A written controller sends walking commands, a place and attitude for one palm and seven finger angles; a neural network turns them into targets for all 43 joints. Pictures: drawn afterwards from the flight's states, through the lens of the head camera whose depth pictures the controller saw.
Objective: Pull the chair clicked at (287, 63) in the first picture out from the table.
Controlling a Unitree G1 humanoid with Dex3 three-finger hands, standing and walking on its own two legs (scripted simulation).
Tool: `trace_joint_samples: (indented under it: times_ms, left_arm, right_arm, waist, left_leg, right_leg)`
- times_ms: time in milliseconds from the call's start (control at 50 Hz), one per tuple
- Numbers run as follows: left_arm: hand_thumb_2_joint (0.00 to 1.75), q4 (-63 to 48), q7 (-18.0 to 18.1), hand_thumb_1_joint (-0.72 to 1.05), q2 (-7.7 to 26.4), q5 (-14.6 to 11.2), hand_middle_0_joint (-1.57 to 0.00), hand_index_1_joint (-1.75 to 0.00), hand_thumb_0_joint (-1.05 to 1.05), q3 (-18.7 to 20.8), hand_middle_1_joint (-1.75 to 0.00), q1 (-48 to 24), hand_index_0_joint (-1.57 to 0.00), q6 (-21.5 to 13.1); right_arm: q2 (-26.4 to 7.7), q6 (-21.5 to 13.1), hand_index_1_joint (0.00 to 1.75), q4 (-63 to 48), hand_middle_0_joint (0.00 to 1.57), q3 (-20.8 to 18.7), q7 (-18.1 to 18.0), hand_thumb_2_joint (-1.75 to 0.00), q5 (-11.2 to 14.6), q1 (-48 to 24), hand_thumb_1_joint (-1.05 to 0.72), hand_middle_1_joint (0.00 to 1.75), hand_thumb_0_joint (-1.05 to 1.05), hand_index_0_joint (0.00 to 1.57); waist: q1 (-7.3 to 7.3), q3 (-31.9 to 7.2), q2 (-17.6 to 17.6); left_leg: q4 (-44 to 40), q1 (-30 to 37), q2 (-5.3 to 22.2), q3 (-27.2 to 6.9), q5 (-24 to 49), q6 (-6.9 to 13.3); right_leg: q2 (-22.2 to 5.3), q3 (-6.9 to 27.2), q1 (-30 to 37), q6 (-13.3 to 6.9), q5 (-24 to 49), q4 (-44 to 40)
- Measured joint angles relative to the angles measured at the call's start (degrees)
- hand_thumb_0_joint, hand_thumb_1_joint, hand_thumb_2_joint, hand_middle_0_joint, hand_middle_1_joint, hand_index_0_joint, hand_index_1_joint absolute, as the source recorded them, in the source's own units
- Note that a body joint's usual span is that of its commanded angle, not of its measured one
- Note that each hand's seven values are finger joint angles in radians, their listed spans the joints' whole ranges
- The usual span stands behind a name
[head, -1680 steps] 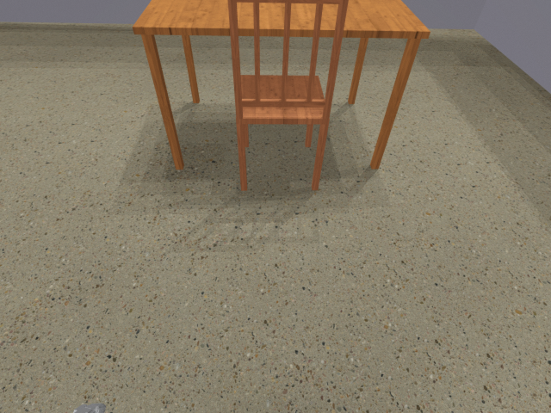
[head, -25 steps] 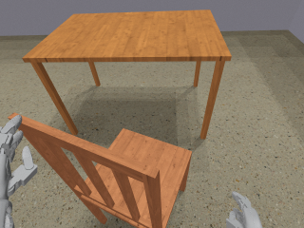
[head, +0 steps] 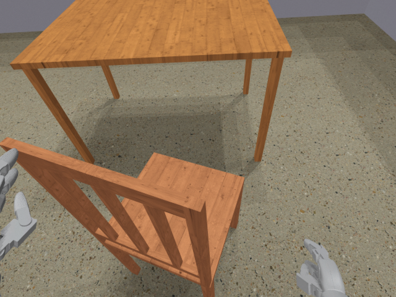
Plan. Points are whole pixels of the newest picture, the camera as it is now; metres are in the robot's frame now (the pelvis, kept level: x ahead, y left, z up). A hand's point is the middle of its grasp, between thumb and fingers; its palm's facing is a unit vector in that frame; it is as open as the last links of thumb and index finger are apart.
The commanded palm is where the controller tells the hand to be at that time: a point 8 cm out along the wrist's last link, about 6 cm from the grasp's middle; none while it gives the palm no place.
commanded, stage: step back with the hand held close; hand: left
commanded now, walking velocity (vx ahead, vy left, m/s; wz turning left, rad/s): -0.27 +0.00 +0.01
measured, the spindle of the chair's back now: (127, 224) +0.29 +0.20 -0.06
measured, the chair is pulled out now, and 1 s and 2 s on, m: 0.57 0.57 0.57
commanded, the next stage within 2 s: stop stepping back and stand still in 1.74 s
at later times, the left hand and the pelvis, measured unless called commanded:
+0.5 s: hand out of the picture +0.13 +0.28 +0.16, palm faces +0.46 -0.74 -0.49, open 7.4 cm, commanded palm +0.07 +0.31 +0.18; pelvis -0.07 +0.01 -0.01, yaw +1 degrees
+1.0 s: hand out of the picture +0.13 +0.27 +0.16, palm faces +0.45 -0.74 -0.50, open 7.4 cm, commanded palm +0.06 +0.31 +0.18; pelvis -0.07 +0.01 -0.02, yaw +1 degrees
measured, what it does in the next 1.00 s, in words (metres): shifts its weight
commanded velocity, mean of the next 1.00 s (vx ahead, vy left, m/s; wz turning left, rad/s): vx -0.34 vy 0.00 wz -0.01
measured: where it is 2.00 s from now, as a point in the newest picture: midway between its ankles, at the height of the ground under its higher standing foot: outside the picture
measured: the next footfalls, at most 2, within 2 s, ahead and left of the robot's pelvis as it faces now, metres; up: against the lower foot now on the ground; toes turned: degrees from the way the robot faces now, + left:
left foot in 1.54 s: -0.05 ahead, +0.13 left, +0.00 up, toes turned +3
right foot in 1.80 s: -0.13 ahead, -0.15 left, +0.00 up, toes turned +0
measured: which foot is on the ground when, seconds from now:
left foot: down 0.00-1.00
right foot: down 0.00-1.00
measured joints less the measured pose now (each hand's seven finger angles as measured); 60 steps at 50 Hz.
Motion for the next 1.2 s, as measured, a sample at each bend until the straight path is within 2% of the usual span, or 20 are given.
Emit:
trace_joint_samples:
  times_ms: [120, 220, 400, 480, 540, 640, 780, 920, 1020, 1060, 1200]
  left_arm:
    - [0.90, -2.1, 0.8, 0.89, 1.8, -0.2, -0.21, -0.30, 0.01, 0.5, -0.30, 1.2, -0.21, -0.1]
    - [0.90, -2.8, 1.8, 0.89, 1.7, -0.1, -0.21, -0.30, 0.01, 1.3, -0.30, 0.4, -0.21, -0.6]
    - [0.90, -3.0, 2.9, 0.89, 1.0, 0.7, -0.21, -0.30, 0.01, 1.1, -0.30, -0.3, -0.21, -1.6]
    - [0.90, -3.5, 3.1, 0.89, 1.7, 1.0, -0.21, -0.30, 0.01, 2.1, -0.30, -0.6, -0.21, -2.3]
    - [0.90, -4.2, 3.0, 0.89, 2.5, 1.0, -0.21, -0.30, 0.01, 3.1, -0.30, -0.4, -0.21, -3.1]
    - [0.90, -4.7, 3.1, 0.89, 2.4, 1.3, -0.21, -0.30, 0.01, 3.6, -0.30, -0.5, -0.21, -3.9]
    - [0.90, -6.2, 3.3, 0.89, 2.3, 1.3, -0.21, -0.30, 0.01, 3.8, -0.30, -0.9, -0.21, -4.6]
    - [0.90, -6.3, 3.1, 0.89, 3.2, 1.6, -0.21, -0.30, 0.01, 5.3, -0.30, -0.5, -0.21, -5.5]
    - [0.90, -7.9, 3.2, 0.88, 2.5, 1.5, -0.21, -0.30, 0.01, 4.6, -0.30, -0.3, -0.21, -6.3]
    - [0.90, -8.5, 3.2, 0.88, 2.5, 1.4, -0.21, -0.30, 0.01, 4.4, -0.30, 0.1, -0.21, -6.6]
    - [0.90, -7.5, 3.0, 0.88, 4.8, 1.3, -0.21, -0.30, 0.01, 6.5, -0.30, 0.3, -0.21, -7.2]
  right_arm:
    - [0.6, 0.4, 0.30, 0.3, 0.20, 0.1, -0.8, -0.90, 0.2, 0.8, -0.90, 0.30, 0.01, 0.20]
    - [1.1, -0.2, 0.30, 0.7, 0.20, 0.5, -0.8, -0.90, 0.2, 1.2, -0.90, 0.30, 0.01, 0.20]
    - [0.6, -2.2, 0.30, 0.5, 0.21, 0.9, -0.9, -0.90, -0.2, 2.6, -0.90, 0.30, 0.01, 0.20]
    - [0.6, -3.4, 0.30, 0.3, 0.21, 1.1, -1.0, -0.90, -0.2, 3.3, -0.90, 0.30, 0.01, 0.20]
    - [0.9, -4.3, 0.30, 0.3, 0.21, 1.2, -0.8, -0.90, -0.3, 3.6, -0.90, 0.30, 0.01, 0.20]
    - [1.3, -5.1, 0.30, 1.2, 0.21, 1.2, -0.4, -0.90, -0.8, 3.6, -0.90, 0.30, 0.01, 0.20]
    - [1.4, -5.2, 0.30, 2.3, 0.21, 1.1, 0.0, -0.90, -1.3, 2.8, -0.90, 0.30, 0.01, 0.20]
    - [2.2, -6.0, 0.30, 1.9, 0.21, 0.9, -0.1, -0.90, -1.3, 2.3, -0.90, 0.30, 0.01, 0.20]
    - [2.2, -6.3, 0.30, 3.0, 0.21, 0.6, 0.2, -0.90, -1.8, 2.0, -0.90, 0.30, 0.01, 0.20]
    - [1.9, -6.1, 0.30, 3.4, 0.21, 0.4, 0.2, -0.90, -2.0, 2.0, -0.90, 0.30, 0.01, 0.20]
    - [3.1, -6.4, 0.30, 3.1, 0.21, 0.3, -0.6, -0.90, -1.9, 1.7, -0.90, 0.30, 0.01, 0.20]
  waist:
    - [0.49, 0.7, -1.1]
    - [0.77, 0.1, -1.3]
    - [0.38, -1.1, -1.7]
    - [-0.03, -0.7, -1.8]
    - [-0.19, -0.2, -2.2]
    - [0.24, -0.1, -2.5]
    - [0.20, 0.4, -2.8]
    - [-0.22, 0.6, -3.3]
    - [-0.17, 0.3, -3.8]
    - [-0.31, 0.1, -3.7]
    - [-0.87, 0.2, -4.9]
  left_leg:
    - [0.9, -2.3, -0.2, -0.2, 1.2, 0.1]
    - [2.3, -4.6, 0.3, -0.6, 2.0, -0.1]
    - [5.2, -8.7, 0.7, -1.1, 2.0, 0.7]
    - [5.4, -9.7, 0.9, -1.5, 3.2, 0.8]
    - [6.1, -10.4, 0.7, -1.6, 3.4, 0.7]
    - [8.3, -12.0, 0.8, -1.3, 0.2, 0.9]
    - [8.1, -13.0, 1.0, -1.0, 3.4, 0.9]
    - [10.0, -14.4, 1.3, -1.2, 2.2, 0.6]
    - [10.5, -14.9, 1.3, -1.3, 0.3, 0.6]
    - [9.7, -14.7, 1.3, -1.4, 2.2, 0.6]
    - [9.2, -14.4, 1.1, -1.1, 2.2, 0.7]
  right_leg:
    - [-0.2, -0.1, -2.5, 0.0, 0.8, 1.5]
    - [0.3, -0.4, -4.3, -0.3, 2.0, 2.2]
    - [0.8, -0.8, -7.3, -0.2, 3.3, 3.0]
    - [1.0, -1.1, -8.2, -0.1, 1.5, 3.6]
    - [0.9, -1.0, -8.8, -0.1, 2.8, 4.2]
    - [0.9, -0.7, -9.9, -0.2, 4.3, 4.7]
    - [1.0, -0.6, -11.2, 0.1, 4.3, 5.4]
    - [1.2, -0.7, -12.6, -0.1, 3.3, 7.4]
    - [1.2, -0.8, -12.8, -0.3, 3.2, 7.0]
    - [1.3, -0.8, -12.6, -0.2, 3.3, 6.6]
    - [1.4, 0.2, -12.1, -0.3, 1.5, 8.3]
